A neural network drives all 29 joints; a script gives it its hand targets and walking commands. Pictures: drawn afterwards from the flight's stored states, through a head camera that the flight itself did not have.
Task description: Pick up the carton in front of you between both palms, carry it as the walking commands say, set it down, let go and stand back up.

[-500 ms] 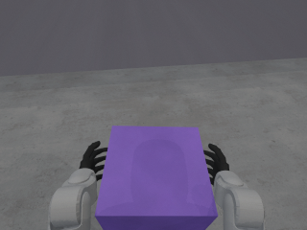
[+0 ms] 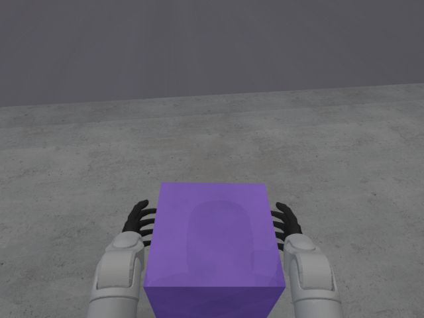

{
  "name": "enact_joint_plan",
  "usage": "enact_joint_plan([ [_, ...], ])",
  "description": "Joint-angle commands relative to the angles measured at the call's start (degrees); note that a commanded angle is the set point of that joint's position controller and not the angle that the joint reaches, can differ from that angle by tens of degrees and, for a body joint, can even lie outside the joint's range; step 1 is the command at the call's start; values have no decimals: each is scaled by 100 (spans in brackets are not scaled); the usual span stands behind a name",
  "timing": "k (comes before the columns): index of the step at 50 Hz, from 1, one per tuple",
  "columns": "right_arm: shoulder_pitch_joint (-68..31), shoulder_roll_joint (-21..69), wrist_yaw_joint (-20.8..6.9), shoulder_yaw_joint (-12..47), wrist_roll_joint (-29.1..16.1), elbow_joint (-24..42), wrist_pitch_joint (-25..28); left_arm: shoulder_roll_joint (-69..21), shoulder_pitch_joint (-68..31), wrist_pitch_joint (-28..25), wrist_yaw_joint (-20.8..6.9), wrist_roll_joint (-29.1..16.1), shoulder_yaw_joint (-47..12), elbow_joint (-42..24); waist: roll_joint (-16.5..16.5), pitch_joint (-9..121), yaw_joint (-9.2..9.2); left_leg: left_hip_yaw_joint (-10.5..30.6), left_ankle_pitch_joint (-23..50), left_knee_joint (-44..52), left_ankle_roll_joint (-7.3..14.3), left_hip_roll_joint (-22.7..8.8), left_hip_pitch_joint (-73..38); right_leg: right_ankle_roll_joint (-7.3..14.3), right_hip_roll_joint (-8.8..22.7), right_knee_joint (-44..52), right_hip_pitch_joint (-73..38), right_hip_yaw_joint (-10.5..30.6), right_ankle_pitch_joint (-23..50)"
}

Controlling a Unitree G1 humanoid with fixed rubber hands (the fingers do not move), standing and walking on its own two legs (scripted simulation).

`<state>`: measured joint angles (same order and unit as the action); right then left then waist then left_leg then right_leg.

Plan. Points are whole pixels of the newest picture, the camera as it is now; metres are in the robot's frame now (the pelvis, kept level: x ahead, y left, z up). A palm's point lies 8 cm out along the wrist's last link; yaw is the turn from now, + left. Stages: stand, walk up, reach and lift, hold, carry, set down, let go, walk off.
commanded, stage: carry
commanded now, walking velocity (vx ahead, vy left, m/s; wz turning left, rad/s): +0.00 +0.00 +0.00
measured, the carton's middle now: (212, 258) +0.28 +0.00 -0.04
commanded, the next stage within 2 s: none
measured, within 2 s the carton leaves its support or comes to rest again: neither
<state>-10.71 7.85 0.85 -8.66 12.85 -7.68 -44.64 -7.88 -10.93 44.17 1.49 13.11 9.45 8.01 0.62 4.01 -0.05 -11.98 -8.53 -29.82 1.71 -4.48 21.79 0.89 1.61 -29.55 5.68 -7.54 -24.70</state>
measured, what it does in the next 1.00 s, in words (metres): shifts its weight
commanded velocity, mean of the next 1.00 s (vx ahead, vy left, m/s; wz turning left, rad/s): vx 0.17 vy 0.00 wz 0.00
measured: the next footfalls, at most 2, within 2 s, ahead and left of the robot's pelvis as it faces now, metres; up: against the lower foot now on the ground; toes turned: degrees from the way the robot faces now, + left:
right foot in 1.36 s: +0.39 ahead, -0.11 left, +0.00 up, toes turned -4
left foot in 1.68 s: +0.44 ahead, +0.11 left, +0.00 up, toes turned -11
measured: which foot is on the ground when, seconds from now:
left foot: down 0.00-1.00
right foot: down 0.00-0.98, up 1.00-1.00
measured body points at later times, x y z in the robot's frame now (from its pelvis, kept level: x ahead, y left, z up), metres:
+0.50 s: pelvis -0.01 -0.01 +0.00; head -0.02 -0.01 +0.45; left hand +0.29 +0.15 +0.03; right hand +0.29 -0.16 +0.03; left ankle +0.08 +0.11 -0.73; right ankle -0.10 -0.09 -0.73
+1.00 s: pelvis +0.06 +0.02 +0.00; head +0.06 +0.03 +0.45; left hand +0.36 +0.17 +0.03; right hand +0.36 -0.13 +0.04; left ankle +0.08 +0.11 -0.73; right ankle -0.08 -0.09 -0.70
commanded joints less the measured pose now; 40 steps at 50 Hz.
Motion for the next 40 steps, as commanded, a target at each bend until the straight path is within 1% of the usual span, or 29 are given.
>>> enact_joint_plan([
  [1, -2755, 4543, -1063, 2730, -1077, 74, 649, -4548, -2701, -586, -1163, -1154, -2816, -58, -7, 1136, -9, 689, 988, 204, 25, -520, -1320, 85, 689, 639, 709, 496, 1586],
  [5, -2945, 4896, -1174, 2904, -1143, -10, 855, -4904, -2891, -785, -1267, -1209, -2977, 40, -42, 1304, -9, 683, 1138, 178, 39, -531, -1355, 106, 661, 539, 658, 495, 1682],
  [7, -2900, 5011, -1198, 3044, -1223, 108, 816, -5020, -2846, -745, -1285, -1283, -3118, -69, -56, 1401, -11, 676, 1273, 145, 52, -539, -1373, 109, 651, 467, 621, 485, 1798],
  [10, -2720, 5100, -1191, 3256, -1368, 389, 617, -5097, -2663, -541, -1276, -1415, -3330, -343, -50, 1506, -16, 662, 1437, 94, 75, -548, -1387, 108, 644, 375, 589, 477, 1978],
  [15, -2504, 4902, -1162, 3104, -1287, 422, 415, -4919, -2438, -337, -1258, -1341, -3199, -367, -10, 1459, -20, 658, 1434, 67, 82, -552, -1298, 110, 650, 347, 638, 497, 2083],
  [21, -2660, 4943, -1161, 3132, -1320, 460, 434, -4961, -2623, -363, -1259, -1389, -3240, -427, -16, 1340, -10, 671, 1214, 117, 45, -538, -1235, 124, 662, 422, 736, 539, 1933],
  [34, -2666, 4946, -1174, 3096, -1302, 376, 423, -4960, -2582, -346, -1264, -1338, -3173, -335, -8, 1369, -13, 655, 1252, 108, 29, -534, -1221, 126, 659, 394, 724, 538, 2044],
  [35, -2668, 4972, -1176, 3092, -1307, 368, 424, -4961, -2577, -344, -1263, -1339, -3167, -337, 28, 1375, -22, 607, 766, 223, -2, -543, -1216, 133, 709, 585, 714, 562, 1606],
  [36, -2726, 5002, -1174, 3103, -1321, 380, 430, -4968, -2617, -349, -1258, -1340, -3175, -356, 129, 1250, -42, 487, -61, 285, -67, -483, -1165, 179, 813, 934, 731, 674, 773],
  [37, -2786, 5014, -1170, 3118, -1341, 398, 435, -4988, -2703, -355, -1254, -1350, -3195, -395, 311, 1018, -64, 289, -839, 152, -133, -302, -929, 334, 926, 1408, 716, 940, -270],
  [38, -2871, 4999, -1169, 3120, -1359, 430, 443, -4994, -2800, -362, -1252, -1354, -3193, -432, 554, 635, -77, 56, -1239, -138, -229, -124, -479, 533, 1184, 1925, 673, 1386, -1171],
  [39, -2998, 4980, -1172, 3109, -1369, 472, 462, -4988, -2886, -373, -1254, -1361, -3176, -447, 672, 246, -88, 4, -1249, -496, -276, -45, -42, 706, 1447, 2313, 636, 1766, -1573],
  [40, -3134, 4974, -1181, 3103, -1375, 496, 484, -4977, -2949, -395, -1254, -1359, -3163, -427, 723, 14, -100, 128, -1149, -780, -282, -122, 349, 840, 1639, 2480, 461, 1955, -1422],
])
